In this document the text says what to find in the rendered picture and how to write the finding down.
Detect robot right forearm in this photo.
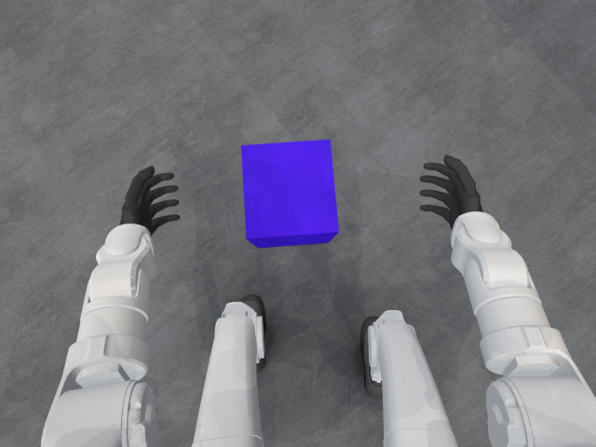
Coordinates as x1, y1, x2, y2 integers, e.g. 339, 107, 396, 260
451, 211, 596, 401

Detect robot right upper arm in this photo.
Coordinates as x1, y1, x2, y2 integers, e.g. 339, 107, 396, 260
486, 376, 596, 447

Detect robot left forearm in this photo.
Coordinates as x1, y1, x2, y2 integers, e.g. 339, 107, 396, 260
41, 223, 156, 447

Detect robot shin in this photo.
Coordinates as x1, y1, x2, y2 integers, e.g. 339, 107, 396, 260
371, 310, 417, 381
214, 302, 255, 336

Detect robot right shin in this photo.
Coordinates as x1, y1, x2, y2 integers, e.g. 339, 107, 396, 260
371, 310, 417, 381

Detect right robot hand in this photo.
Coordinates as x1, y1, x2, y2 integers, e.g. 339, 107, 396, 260
419, 155, 483, 230

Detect robot left upper arm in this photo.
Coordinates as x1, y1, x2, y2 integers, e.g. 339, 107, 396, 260
45, 380, 159, 447

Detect left robot hand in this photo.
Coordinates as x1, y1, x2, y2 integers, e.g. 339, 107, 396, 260
120, 166, 180, 236

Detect robot left shin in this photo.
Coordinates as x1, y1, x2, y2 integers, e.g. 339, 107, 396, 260
214, 302, 255, 336

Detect carton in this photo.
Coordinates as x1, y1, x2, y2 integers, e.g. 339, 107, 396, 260
241, 140, 339, 248

